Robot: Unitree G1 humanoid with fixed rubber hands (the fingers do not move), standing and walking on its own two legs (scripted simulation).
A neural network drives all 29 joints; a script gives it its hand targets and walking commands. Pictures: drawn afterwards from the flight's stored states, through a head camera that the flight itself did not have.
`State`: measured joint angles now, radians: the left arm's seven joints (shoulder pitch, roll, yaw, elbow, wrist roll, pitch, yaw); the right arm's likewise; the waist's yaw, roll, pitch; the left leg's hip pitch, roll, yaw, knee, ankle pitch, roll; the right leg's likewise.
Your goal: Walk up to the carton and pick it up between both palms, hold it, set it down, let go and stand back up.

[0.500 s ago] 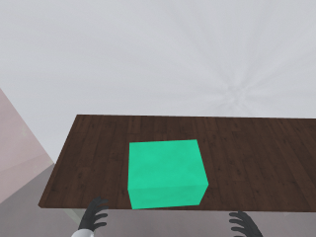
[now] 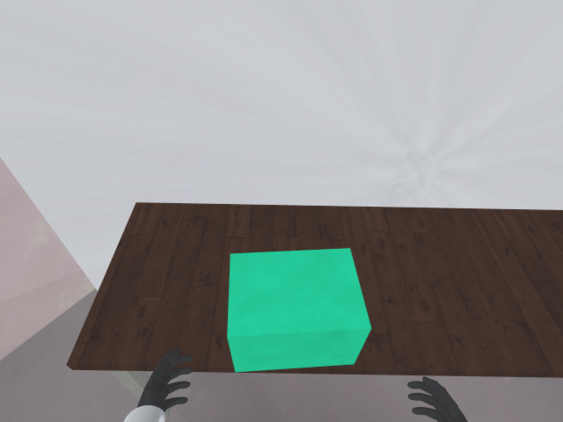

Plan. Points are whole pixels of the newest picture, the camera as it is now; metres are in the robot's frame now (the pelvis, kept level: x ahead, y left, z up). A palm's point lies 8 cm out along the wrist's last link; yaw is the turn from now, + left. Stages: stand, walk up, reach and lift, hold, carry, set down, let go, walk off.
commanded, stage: let go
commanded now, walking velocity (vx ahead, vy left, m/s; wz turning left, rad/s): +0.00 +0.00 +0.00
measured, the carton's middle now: (293, 309) +0.36 +0.00 -0.14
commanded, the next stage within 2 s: stand in 0.46 s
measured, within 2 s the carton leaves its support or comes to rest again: neither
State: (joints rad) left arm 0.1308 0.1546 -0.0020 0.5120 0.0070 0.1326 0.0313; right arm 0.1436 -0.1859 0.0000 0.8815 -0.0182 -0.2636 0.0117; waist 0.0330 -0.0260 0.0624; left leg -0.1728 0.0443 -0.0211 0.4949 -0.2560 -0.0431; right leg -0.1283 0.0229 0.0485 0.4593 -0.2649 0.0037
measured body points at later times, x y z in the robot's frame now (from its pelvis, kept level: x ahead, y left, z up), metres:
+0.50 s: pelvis +0.00 +0.00 +0.00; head +0.00 +0.01 +0.45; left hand +0.19 +0.21 -0.08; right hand +0.16 -0.22 -0.10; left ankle +0.01 +0.14 -0.74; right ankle -0.01 -0.13 -0.74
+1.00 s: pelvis +0.01 +0.00 +0.00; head +0.01 +0.02 +0.45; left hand +0.11 +0.29 -0.13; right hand +0.13 -0.25 -0.11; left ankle +0.01 +0.14 -0.74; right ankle -0.01 -0.13 -0.74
